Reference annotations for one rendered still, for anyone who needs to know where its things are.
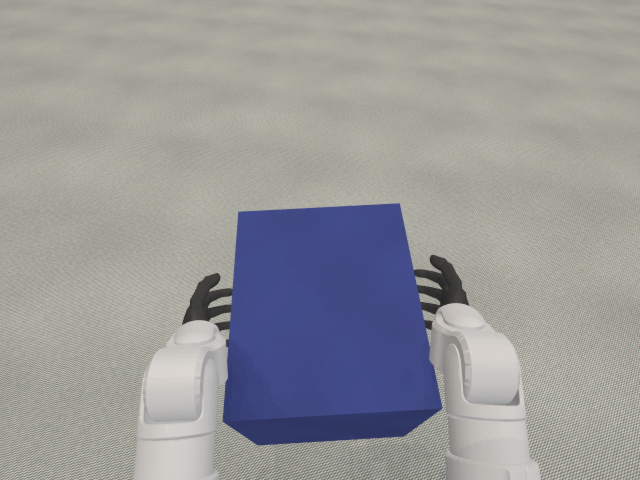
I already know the left robot hand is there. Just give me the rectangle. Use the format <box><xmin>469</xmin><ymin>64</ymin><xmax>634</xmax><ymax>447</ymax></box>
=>
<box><xmin>182</xmin><ymin>273</ymin><xmax>233</xmax><ymax>347</ymax></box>

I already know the carton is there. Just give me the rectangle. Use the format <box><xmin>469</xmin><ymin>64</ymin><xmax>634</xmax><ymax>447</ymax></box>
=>
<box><xmin>223</xmin><ymin>203</ymin><xmax>443</xmax><ymax>445</ymax></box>

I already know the robot left forearm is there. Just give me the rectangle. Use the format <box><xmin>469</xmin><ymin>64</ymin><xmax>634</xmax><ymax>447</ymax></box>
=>
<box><xmin>132</xmin><ymin>320</ymin><xmax>228</xmax><ymax>480</ymax></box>

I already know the right robot hand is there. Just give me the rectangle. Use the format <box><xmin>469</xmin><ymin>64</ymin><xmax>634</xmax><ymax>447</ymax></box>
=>
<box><xmin>414</xmin><ymin>255</ymin><xmax>469</xmax><ymax>330</ymax></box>

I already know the robot right forearm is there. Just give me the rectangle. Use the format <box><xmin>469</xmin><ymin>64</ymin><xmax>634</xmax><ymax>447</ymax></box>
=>
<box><xmin>429</xmin><ymin>303</ymin><xmax>541</xmax><ymax>480</ymax></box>

